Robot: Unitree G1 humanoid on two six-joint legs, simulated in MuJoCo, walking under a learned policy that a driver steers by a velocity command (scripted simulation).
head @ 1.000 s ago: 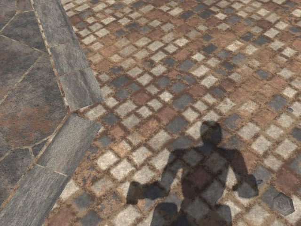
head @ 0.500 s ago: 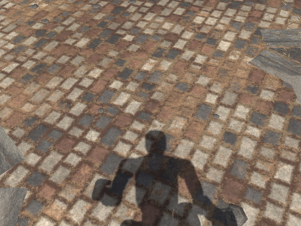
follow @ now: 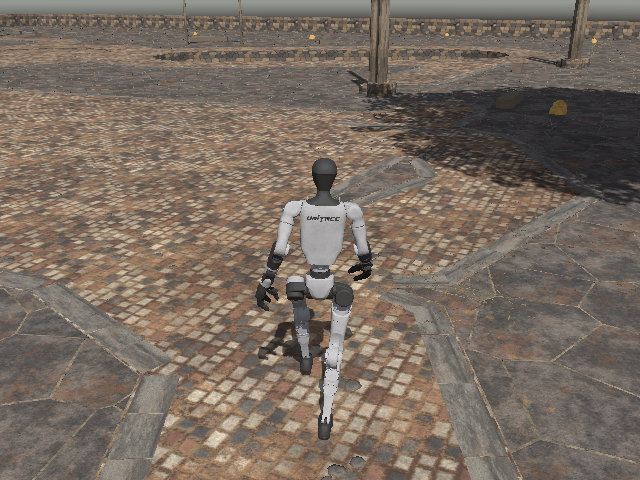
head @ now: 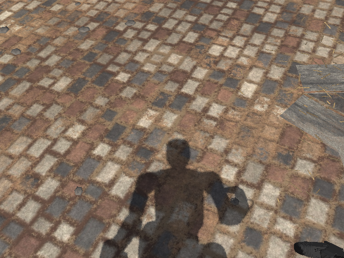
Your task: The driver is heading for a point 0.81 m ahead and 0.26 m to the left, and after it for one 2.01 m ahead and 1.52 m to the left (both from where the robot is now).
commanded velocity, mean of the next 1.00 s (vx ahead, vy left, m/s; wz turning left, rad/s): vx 0.37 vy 0.00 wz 0.73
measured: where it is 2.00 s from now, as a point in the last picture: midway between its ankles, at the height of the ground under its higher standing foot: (114, 151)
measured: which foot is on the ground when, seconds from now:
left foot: up 0.00-0.02, down 0.04-0.42, up 0.44-0.90, down 0.92-1.00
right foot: down 0.00-0.04, up 0.06-0.42, down 0.44-0.92, up 0.94-1.00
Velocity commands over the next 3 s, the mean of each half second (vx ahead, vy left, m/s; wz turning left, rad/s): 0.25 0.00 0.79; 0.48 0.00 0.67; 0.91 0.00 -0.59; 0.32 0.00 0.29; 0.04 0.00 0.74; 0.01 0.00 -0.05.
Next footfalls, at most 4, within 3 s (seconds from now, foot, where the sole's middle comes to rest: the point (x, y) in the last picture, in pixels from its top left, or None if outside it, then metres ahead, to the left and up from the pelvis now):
0.04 left None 0.29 0.04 -0.75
0.44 right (230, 257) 0.47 -0.12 -0.75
0.92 left None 0.25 0.07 -0.75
1.36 right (140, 199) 0.69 0.24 -0.75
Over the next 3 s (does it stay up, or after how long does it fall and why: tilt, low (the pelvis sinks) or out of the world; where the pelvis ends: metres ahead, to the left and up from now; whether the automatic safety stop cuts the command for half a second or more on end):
stays up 0.95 0.41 0.02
